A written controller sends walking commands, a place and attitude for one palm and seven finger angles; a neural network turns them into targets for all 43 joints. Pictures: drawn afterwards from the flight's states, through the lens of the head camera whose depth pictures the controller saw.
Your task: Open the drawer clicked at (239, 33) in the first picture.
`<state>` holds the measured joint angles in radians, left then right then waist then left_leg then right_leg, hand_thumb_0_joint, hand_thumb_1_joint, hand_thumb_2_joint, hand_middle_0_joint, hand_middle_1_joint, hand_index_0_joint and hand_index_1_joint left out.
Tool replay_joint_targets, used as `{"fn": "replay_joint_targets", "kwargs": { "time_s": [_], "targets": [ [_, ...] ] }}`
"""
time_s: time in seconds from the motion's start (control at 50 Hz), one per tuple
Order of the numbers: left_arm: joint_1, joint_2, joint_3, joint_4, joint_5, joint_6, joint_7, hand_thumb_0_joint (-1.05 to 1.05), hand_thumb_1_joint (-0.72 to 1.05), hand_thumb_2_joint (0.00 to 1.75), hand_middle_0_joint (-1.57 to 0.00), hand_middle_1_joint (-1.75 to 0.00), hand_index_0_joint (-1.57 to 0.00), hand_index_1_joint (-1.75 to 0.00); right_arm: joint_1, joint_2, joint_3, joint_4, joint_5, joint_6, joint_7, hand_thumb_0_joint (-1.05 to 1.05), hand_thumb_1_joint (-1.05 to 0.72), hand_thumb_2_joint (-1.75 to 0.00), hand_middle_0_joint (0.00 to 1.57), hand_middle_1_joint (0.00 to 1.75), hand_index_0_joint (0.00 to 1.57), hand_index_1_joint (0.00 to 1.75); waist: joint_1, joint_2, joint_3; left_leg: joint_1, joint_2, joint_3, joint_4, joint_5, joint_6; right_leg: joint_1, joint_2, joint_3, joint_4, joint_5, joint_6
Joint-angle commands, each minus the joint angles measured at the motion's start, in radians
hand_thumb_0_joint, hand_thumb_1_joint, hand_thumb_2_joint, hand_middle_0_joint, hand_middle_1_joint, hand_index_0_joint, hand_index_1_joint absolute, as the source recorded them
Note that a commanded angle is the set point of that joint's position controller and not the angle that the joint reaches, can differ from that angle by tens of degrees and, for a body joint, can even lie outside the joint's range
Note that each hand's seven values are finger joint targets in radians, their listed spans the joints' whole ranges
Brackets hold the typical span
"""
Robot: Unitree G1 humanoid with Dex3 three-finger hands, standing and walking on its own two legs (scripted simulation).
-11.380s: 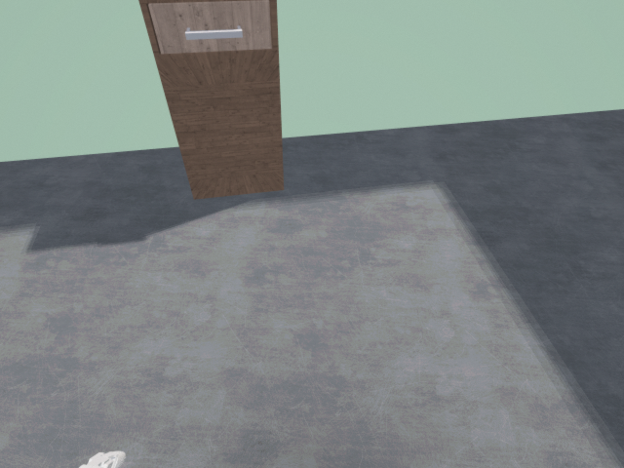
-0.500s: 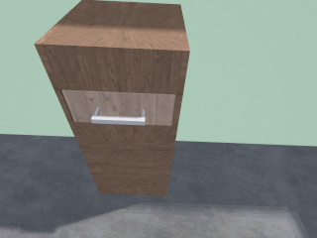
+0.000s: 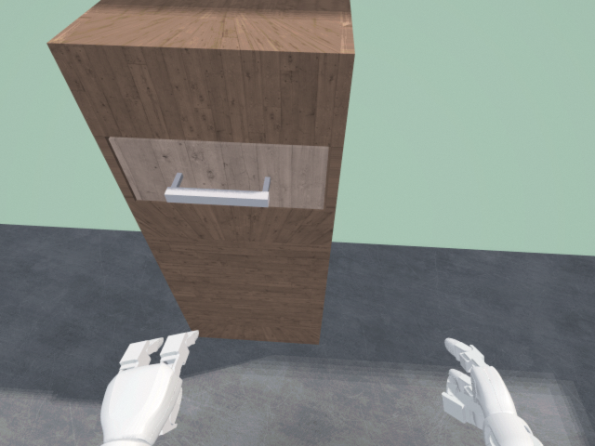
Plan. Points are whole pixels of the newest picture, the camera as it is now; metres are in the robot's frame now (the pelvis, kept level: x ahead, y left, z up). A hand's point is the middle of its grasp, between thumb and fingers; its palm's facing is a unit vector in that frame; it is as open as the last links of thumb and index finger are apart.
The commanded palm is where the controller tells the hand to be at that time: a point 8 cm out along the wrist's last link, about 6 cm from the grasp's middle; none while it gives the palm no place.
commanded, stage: raise the hand with hooked fingers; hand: left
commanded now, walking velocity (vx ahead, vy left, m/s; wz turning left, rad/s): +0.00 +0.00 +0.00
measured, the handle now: (220, 188) +0.52 +0.22 +0.02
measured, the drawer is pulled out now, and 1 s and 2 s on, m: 0.00 0.00 0.00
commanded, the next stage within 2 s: move the hooked fingers above the handle in 1.46 s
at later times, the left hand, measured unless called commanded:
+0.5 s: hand (152, 315) +0.26 +0.23 +0.03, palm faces -0.04 -0.10 -0.99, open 11.6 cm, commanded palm +0.25 +0.24 +0.10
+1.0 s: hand (119, 221) +0.34 +0.28 +0.12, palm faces +0.11 -0.07 -0.99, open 13.7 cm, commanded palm +0.31 +0.28 +0.18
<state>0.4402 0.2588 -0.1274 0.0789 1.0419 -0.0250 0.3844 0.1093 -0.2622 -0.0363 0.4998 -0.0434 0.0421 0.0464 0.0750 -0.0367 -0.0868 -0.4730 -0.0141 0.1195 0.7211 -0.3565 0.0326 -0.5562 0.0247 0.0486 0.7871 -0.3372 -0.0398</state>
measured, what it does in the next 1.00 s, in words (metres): shifts its weight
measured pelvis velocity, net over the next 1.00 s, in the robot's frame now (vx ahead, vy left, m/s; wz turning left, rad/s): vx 0.05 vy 0.03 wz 0.03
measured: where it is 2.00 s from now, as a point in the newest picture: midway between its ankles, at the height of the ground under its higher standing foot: outside the picture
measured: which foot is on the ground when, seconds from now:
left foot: down 0.00-1.00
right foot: down 0.00-1.00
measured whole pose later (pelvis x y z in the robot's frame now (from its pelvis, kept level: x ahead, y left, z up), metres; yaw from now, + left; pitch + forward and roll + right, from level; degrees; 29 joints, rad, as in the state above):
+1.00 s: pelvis +0.05 +0.03 +0.02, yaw +2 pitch +2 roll +0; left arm -0.07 0.48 -0.07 -0.01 0.94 0.13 0.08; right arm 0.09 -0.22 0.02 0.59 0.01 0.15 -0.02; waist 0.08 0.06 -0.03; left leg -0.23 -0.06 -0.01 0.52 -0.33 0.05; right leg -0.27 0.01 0.02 0.53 -0.30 0.00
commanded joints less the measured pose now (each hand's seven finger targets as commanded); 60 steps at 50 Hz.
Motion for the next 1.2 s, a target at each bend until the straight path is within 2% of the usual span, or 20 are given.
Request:
{"fn": "replay_joint_targets", "kwargs": {
  "time_s": [0.0, 0.04, 0.08, 0.12, 0.2, 0.24, 0.28, 0.36, 0.4, 0.42, 0.46, 0.52, 0.58, 0.7, 0.74, 0.8, 0.94, 1.04, 1.12, 1.18],
  "targets": [
    [-0.252, 0.309, 0.22, -0.427, 0.09, -0.021, 0.148, 0.0, 0.36, 0.67, -0.24, -0.64, -0.24, -0.64, -0.114, -0.062, -0.024, -0.152, -0.026, 0.014, -0.016, 0.0, -0.9, -0.9, 0.2, 0.3, 0.2, 0.3, 0.025, 0.16, -0.251, 0.108, -0.025, -0.139, -0.013, 0.157, -0.014, 0.023, 0.012, 0.137, -0.098, 0.024, -0.06],
    [-0.336, 0.279, 0.184, -0.438, 0.069, -0.047, 0.168, 0.0, 0.32, 0.65, -0.24, -0.68, -0.24, -0.68, -0.122, -0.055, -0.023, -0.136, -0.029, 0.005, -0.032, 0.0, -0.9, -0.9, 0.2, 0.3, 0.2, 0.3, -0.027, 0.142, -0.234, 0.15, -0.032, -0.139, 0.04, 0.132, -0.001, -0.054, 0.003, 0.159, -0.132, -0.024, -0.052],
    [-0.359, 0.289, 0.181, -0.433, 0.048, -0.091, 0.166, 0.0, 0.27, 0.63, -0.25, -0.7, -0.25, -0.7, -0.123, -0.06, -0.02, -0.123, -0.034, -0.012, -0.04, 0.0, -0.9, -0.9, 0.2, 0.3, 0.2, 0.3, -0.052, 0.153, -0.206, 0.153, -0.039, -0.141, 0.078, 0.105, 0.004, -0.098, -0.003, 0.161, -0.145, -0.05, -0.046],
    [-0.38, 0.265, 0.151, -0.384, 0.022, -0.113, 0.145, 0.0, 0.22, 0.61, -0.25, -0.74, -0.25, -0.74, -0.13, -0.063, -0.017, -0.104, -0.039, -0.021, -0.044, 0.0, -0.9, -0.9, 0.2, 0.3, 0.2, 0.3, -0.08, 0.099, -0.146, 0.12, -0.044, -0.146, 0.09, 0.083, 0.012, -0.102, -0.006, 0.162, -0.167, -0.039, -0.036],
    [-0.236, 0.215, 0.126, -0.212, -0.039, -0.011, 0.05, 0.0, 0.13, 0.57, -0.25, -0.8, -0.25, -0.8, -0.148, -0.064, -0.008, -0.093, -0.012, -0.002, -0.044, 0.0, -0.9, -0.9, 0.2, 0.3, 0.2, 0.3, -0.048, 0.007, -0.128, 0.031, -0.042, -0.129, 0.004, 0.118, 0.014, 0.084, -0.005, 0.107, -0.184, 0.124, -0.013],
    [-0.151, 0.246, 0.141, -0.202, -0.066, 0.053, -0.02, 0.0, 0.08, 0.55, -0.26, -0.82, -0.26, -0.82, -0.148, -0.063, 0.002, -0.104, 0.011, 0.017, -0.051, 0.0, -0.9, -0.9, 0.2, 0.3, 0.2, 0.3, -0.002, -0.078, -0.148, 0.002, -0.043, -0.113, -0.054, 0.158, 0.006, 0.234, -0.014, 0.121, -0.204, 0.223, -0.002],
    [-0.124, 0.305, 0.187, -0.213, -0.077, 0.077, -0.071, 0.0, 0.04, 0.53, -0.26, -0.86, -0.26, -0.86, -0.151, -0.064, 0.02, -0.108, 0.018, 0.021, -0.055, 0.0, -0.9, -0.9, 0.2, 0.3, 0.2, 0.3, 0.021, -0.114, -0.166, -0.009, -0.046, -0.106, -0.089, 0.194, 0.002, 0.346, -0.028, 0.137, -0.197, 0.342, 0.012],
    [-0.118, 0.353, 0.251, -0.294, -0.071, 0.034, -0.102, 0.0, -0.06, 0.49, -0.27, -0.92, -0.27, -0.92, -0.149, -0.056, 0.031, -0.095, 0.01, 0.013, -0.059, 0.0, -0.9, -0.9, 0.2, 0.3, 0.2, 0.3, 0.045, -0.052, -0.17, 0.02, -0.044, -0.11, -0.124, 0.26, -0.001, 0.425, -0.042, 0.134, -0.17, 0.562, 0.018],
    [-0.202, 0.398, 0.295, -0.381, -0.061, 0.005, -0.083, 0.0, -0.1, 0.47, -0.27, -0.94, -0.27, -0.94, -0.148, -0.066, 0.022, -0.088, -0.001, 0.012, -0.063, 0.0, -0.9, -0.9, 0.2, 0.3, 0.2, 0.3, 0.042, 0.0, -0.208, 0.045, -0.048, -0.115, -0.118, 0.277, -0.001, 0.446, -0.047, 0.151, -0.175, 0.59, 0.015],
    [-0.244, 0.383, 0.285, -0.413, -0.054, -0.007, -0.068, 0.0, -0.13, 0.46, -0.27, -0.96, -0.27, -0.96, -0.147, -0.061, 0.018, -0.084, -0.005, 0.011, -0.064, 0.0, -0.9, -0.9, 0.2, 0.3, 0.2, 0.3, 0.034, 0.052, -0.221, 0.058, -0.052, -0.119, -0.117, 0.286, 0.0, 0.436, -0.049, 0.146, -0.174, 0.584, 0.011],
    [-0.265, 0.364, 0.288, -0.422, -0.059, -0.037, -0.038, 0.0, -0.17, 0.44, -0.28, -0.99, -0.28, -0.99, -0.136, -0.056, 0.004, -0.071, -0.006, 0.0, -0.065, 0.0, -0.9, -0.9, 0.2, 0.3, 0.2, 0.3, 0.023, 0.086, -0.229, 0.092, -0.055, -0.122, -0.111, 0.306, 0.003, 0.404, -0.042, 0.127, -0.178, 0.563, 0.005],
    [-0.306, 0.352, 0.289, -0.377, -0.069, -0.043, -0.005, 0.0, -0.24, 0.41, -0.28, -1.03, -0.28, -1.03, -0.123, -0.06, -0.014, -0.05, -0.001, -0.008, -0.064, 0.0, -0.9, -0.9, 0.2, 0.3, 0.2, 0.3, -0.001, 0.043, -0.21, 0.099, -0.056, -0.126, -0.109, 0.301, 0.004, 0.353, -0.031, 0.097, -0.184, 0.491, 0.003],
    [-0.333, 0.33, 0.255, -0.337, -0.078, 0.004, -0.017, 0.0, -0.31, 0.38, -0.29, -1.08, -0.29, -1.08, -0.118, -0.073, -0.03, -0.042, 0.013, 0.0, -0.062, 0.0, -0.9, -0.9, 0.2, 0.3, 0.2, 0.3, 0.004, 0.037, -0.242, 0.13, -0.051, -0.113, -0.121, 0.351, 0.002, 0.362, -0.029, 0.061, -0.18, 0.518, 0.003],
    [-0.466, 0.361, 0.203, -0.322, -0.099, 0.122, -0.134, 0.0, -0.45, 0.32, -0.3, -1.17, -0.3, -1.17, -0.141, -0.088, -0.02, -0.057, 0.043, 0.032, -0.071, 0.0, -0.9, -0.9, 0.2, 0.3, 0.2, 0.3, 0.003, 0.006, -0.197, 0.184, -0.036, -0.112, -0.181, 0.387, 0.002, 0.394, -0.025, 0.017, -0.219, 0.457, 0.007],
    [-0.523, 0.373, 0.192, -0.339, -0.092, 0.137, -0.17, 0.0, -0.5, 0.3, -0.3, -1.2, -0.3, -1.2, -0.139, -0.083, -0.012, -0.056, 0.042, 0.044, -0.074, 0.0, -0.9, -0.9, 0.2, 0.3, 0.2, 0.3, 0.004, 0.043, -0.192, 0.221, -0.029, -0.115, -0.198, 0.419, 0.002, 0.393, -0.023, -0.002, -0.228, 0.434, 0.004],
    [-0.606, 0.425, 0.224, -0.351, -0.08, 0.135, -0.203, 0.0, -0.5, 0.3, -0.3, -1.2, -0.3, -1.2, -0.133, -0.083, -0.002, -0.057, 0.041, 0.055, -0.075, 0.0, -0.9, -0.9, 0.2, 0.3, 0.2, 0.3, 0.009, 0.081, -0.192, 0.27, -0.016, -0.128, -0.218, 0.486, -0.005, 0.396, -0.016, -0.019, -0.243, 0.413, -0.003],
    [-0.797, 0.417, 0.18, -0.248, -0.098, 0.154, -0.284, 0.0, -0.5, 0.3, -0.3, -1.2, -0.3, -1.2, -0.113, -0.078, 0.015, -0.04, 0.056, 0.078, -0.075, 0.0, -0.9, -0.9, 0.2, 0.3, 0.2, 0.3, -0.013, 0.102, -0.121, 0.309, 0.002, -0.146, -0.268, 0.515, -0.028, 0.376, -0.007, -0.056, -0.292, 0.34, -0.009],
    [-0.929, 0.444, 0.161, -0.237, -0.104, 0.149, -0.354, 0.0, -0.5, 0.3, -0.3, -1.2, -0.3, -1.2, -0.099, -0.087, 0.019, -0.043, 0.058, 0.08, -0.077, 0.0, -0.9, -0.9, 0.2, 0.3, 0.2, 0.3, -0.019, 0.11, -0.174, 0.347, 0.007, -0.164, -0.292, 0.514, -0.035, 0.4, -0.005, -0.065, -0.311, 0.296, -0.01],
    [-0.795, 0.405, 0.151, -0.212, -0.121, 0.109, -0.399, 0.0, -0.5, 0.3, -0.3, -1.2, -0.3, -1.2, -0.077, -0.086, 0.015, -0.053, 0.055, 0.071, -0.063, 0.0, -0.9, -0.9, 0.2, 0.3, 0.2, 0.3, -0.001, 0.094, -0.171, 0.357, 0.014, -0.169, -0.291, 0.581, -0.04, 0.404, -0.004, -0.073, -0.318, 0.306, -0.008],
    [-0.782, 0.429, 0.187, -0.249, -0.128, 0.069, -0.4, 0.0, -0.5, 0.3, -0.3, -1.2, -0.3, -1.2, -0.068, -0.094, 0.011, -0.053, 0.051, 0.072, -0.056, 0.0, -0.9, -0.9, 0.2, 0.3, 0.2, 0.3, 0.006, 0.077, -0.156, 0.345, 0.023, -0.179, -0.302, 0.608, -0.049, 0.396, -0.001, -0.077, -0.32, 0.308, -0.007]
  ]
}}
